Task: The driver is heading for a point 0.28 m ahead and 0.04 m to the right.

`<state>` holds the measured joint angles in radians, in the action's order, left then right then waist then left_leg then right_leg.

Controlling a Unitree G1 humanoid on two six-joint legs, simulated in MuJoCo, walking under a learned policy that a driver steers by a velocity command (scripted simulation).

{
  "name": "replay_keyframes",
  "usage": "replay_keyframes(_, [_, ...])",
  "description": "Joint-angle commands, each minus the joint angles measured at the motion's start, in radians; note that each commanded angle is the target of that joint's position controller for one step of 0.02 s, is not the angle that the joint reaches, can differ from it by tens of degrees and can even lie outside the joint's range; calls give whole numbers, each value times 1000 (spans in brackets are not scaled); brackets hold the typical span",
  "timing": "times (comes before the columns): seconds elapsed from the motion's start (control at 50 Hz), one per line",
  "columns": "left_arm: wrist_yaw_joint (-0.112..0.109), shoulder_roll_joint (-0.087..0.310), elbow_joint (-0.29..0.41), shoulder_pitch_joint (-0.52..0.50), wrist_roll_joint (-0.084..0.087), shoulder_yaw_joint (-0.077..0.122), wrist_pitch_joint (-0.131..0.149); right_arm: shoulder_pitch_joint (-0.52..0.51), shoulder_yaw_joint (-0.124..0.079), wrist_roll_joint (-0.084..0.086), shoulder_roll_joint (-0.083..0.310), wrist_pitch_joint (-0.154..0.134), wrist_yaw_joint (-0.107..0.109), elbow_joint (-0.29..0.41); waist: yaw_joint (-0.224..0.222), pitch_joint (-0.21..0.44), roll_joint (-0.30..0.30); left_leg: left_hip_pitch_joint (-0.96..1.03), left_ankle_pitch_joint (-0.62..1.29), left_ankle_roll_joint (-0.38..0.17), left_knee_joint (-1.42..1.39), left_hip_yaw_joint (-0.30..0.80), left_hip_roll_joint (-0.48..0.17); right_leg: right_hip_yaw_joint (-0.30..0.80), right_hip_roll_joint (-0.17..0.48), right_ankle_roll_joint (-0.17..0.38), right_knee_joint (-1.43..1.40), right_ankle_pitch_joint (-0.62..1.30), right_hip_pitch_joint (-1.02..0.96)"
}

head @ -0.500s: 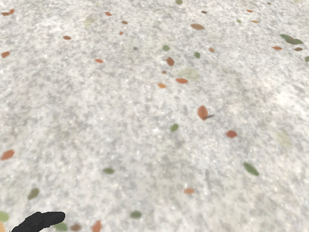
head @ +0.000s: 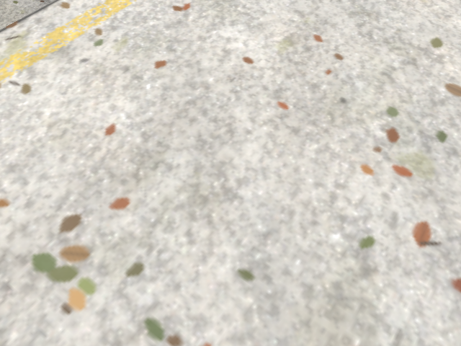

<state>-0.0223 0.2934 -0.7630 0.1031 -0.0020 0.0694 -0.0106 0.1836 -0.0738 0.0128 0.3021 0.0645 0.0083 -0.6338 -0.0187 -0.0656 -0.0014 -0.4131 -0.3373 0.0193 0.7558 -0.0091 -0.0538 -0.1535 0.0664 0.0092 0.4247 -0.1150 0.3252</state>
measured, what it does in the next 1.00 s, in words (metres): steps on the spot: left foot, then right foot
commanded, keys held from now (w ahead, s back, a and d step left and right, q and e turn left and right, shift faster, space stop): no key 1.00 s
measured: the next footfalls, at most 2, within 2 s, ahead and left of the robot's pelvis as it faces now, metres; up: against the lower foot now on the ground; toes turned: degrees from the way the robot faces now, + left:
left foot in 0.04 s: +0.05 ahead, +0.13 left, +0.00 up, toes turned +3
right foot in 0.40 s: +0.05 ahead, -0.11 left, +0.00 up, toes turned +4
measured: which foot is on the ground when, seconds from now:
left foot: up 0.00-0.02, down 0.04-1.00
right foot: down 0.00-0.04, up 0.06-0.38, down 0.40-1.00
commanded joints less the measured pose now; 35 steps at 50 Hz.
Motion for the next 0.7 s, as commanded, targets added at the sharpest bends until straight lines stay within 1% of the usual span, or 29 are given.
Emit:
replay_keyframes(0.02, [3, 154, 46, -33, 24, 36, 2, 117, -35, -9, 89, -10, -11, 29, 56, 180, -127, 220, 99, -63, -226, -53, 53, 149, 215, 143, -60, -18, -63])
replay_keyframes(0.04, [10, 115, 22, 15, 26, 25, -1, 145, -44, -14, 117, -11, -6, 23, 57, 159, -49, 309, 185, -105, -343, 33, 16, 93, 169, 64, 43, -116, 27])
replay_keyframes(0.06, [26, 34, 44, 38, -19, -2, 3, 145, -59, -21, 214, -11, 11, 44, 11, 162, 254, 430, 433, -200, -406, 383, -251, -22, 34, -48, 352, -415, 249])
replay_keyframes(0.08, [14, 89, 78, -38, -16, 19, 8, 108, -63, -48, 258, -25, 8, 71, 54, 136, 275, 274, 449, -352, -448, 487, -362, 91, -38, -67, 537, -545, 340])
replay_keyframes(0.1, [5, 131, 77, -77, 2, 33, 5, 80, -51, -59, 215, -45, 3, 68, 64, 125, 187, 224, 370, -331, -464, 408, -298, 154, -17, -57, 638, -475, 316])
replay_keyframes(0.12, [1, 128, 59, -44, 10, 38, -1, 24, -40, -50, 180, -61, 1, 60, 27, 111, 167, 209, 327, -272, -459, 327, -235, 172, -11, -48, 655, -391, 309])
replay_keyframes(0.14, [-6, 119, 25, -5, 2, 39, -8, -19, -28, -36, 144, -69, 2, 61, 9, 122, 143, 218, 306, -227, -449, 272, -192, 176, -4, -54, 664, -330, 296])
replay_keyframes(0.16, [-8, 118, 10, 20, -6, 41, -13, -46, -15, -27, 115, -73, 5, 58, -2, 122, 156, 204, 367, -217, -445, 232, -172, 172, -6, -67, 680, -274, 268])
replay_keyframes(0.18, [-7, 110, 4, 33, -5, 40, -13, -50, -2, -29, 87, -76, 9, 54, -12, 133, 152, 193, 422, -216, -439, 206, -157, 173, -9, -76, 690, -240, 226])
replay_keyframes(0.2, [-6, 101, 0, 41, -1, 37, -12, -50, 5, -34, 70, -79, 10, 49, -15, 142, 145, 205, 454, -219, -432, 187, -147, 174, -9, -83, 667, -217, 204])
replay_keyframes(0.22, [-4, 89, 0, 38, 4, 32, -10, -49, 7, -35, 65, -80, 12, 43, -12, 144, 142, 227, 464, -218, -425, 175, -139, 176, -4, -87, 602, -205, 193])
replay_keyframes(0.26, [0, 61, 8, 5, 3, 15, -8, -39, 4, -32, 74, -77, 13, 29, 11, 140, 145, 258, 454, -219, -408, 175, -135, 174, 1, -89, 440, -212, 145])
replay_keyframes(0.28, [3, 57, 13, -9, 2, 10, -8, -27, 1, -32, 84, -73, 13, 20, 25, 140, 147, 262, 447, -229, -403, 189, -144, 168, -2, -89, 382, -236, 113])
replay_keyframes(0.32, [7, 69, 14, -8, 5, 7, -8, -15, -1, -31, 95, -67, 7, 2, 40, 133, 150, 259, 424, -250, -394, 225, -161, 155, -11, -84, 294, -284, 59])
replay_keyframes(0.34, [8, 74, 10, 1, 8, 7, -7, -18, 1, -28, 90, -66, 4, -6, 40, 128, 148, 254, 415, -252, -390, 242, -164, 151, -14, -78, 241, -277, 32])
replay_keyframes(0.36, [9, 70, 1, 20, 8, 5, -5, -32, 7, -23, 79, -65, 2, -13, 24, 122, 139, 244, 408, -242, -378, 246, -155, 146, -19, -70, 150, -223, -10])
replay_keyframes(0.38, [12, 61, -12, 48, 2, 0, 1, -38, 12, -15, 67, -65, 1, -25, -1, 116, 120, 222, 394, -215, -364, 236, -136, 143, -22, -57, 6, -83, -81])
replay_keyframes(0.4, [13, 77, -21, 69, -13, -2, 6, -16, 15, -14, 56, -71, 0, -39, -4, 129, 89, 194, 352, -174, -357, 229, -110, 176, -1, -41, -53, 65, -169])
replay_keyframes(0.42, [10, 134, -23, 88, -22, 6, 8, 15, 20, -31, 42, -81, -2, -44, 26, 156, 5, 154, 268, -127, -318, 189, -54, 244, 72, -14, -20, 271, -248])
replay_keyframes(0.44, [11, 175, -41, 69, -7, 20, 8, 53, 12, -35, 52, -89, -8, -50, 71, 155, -104, 153, 205, -93, -334, 122, 10, 221, 75, 23, 39, 204, -216])
replay_keyframes(0.46, [19, 117, -39, 52, 1, 10, 11, -6, 13, -39, 64, -88, -6, -56, 28, 140, -97, 207, 183, -67, -317, 93, 30, 219, 52, 31, 17, 55, -135])
replay_keyframes(0.48, [21, 86, -43, 42, -6, 1, 16, -51, 10, -33, 66, -83, -3, -51, 16, 120, -85, 221, 180, -64, -302, 89, 30, 216, 43, 19, -3, -8, -97])
replay_keyframes(0.5, [19, 81, -46, 31, -11, -3, 21, -65, 11, -30, 51, -74, 2, -51, 17, 108, -82, 226, 200, -70, -298, 92, 25, 210, 36, 6, -10, -22, -79])
replay_keyframes(0.54, [17, 73, -59, 37, -11, -9, 32, -55, 10, -31, 42, -60, 6, -60, 17, 92, -70, 223, 215, -79, -306, 100, 21, 199, 26, -6, -8, -35, -76])
replay_keyframes(0.6, [10, 74, -78, 49, -8, -14, 33, -43, 7, -29, 34, -59, 8, -84, 11, 81, -35, 216, 212, -78, -314, 100, 21, 194, 20, -9, -3, -52, -81])
replay_keyframes(0.7, [0, 73, -106, 53, -7, -19, 31, -27, 2, -25, 33, -64, 13, -130, 7, 71, -2, 216, 222, -65, -320, 95, 23, 191, 12, -6, -3, -61, -90])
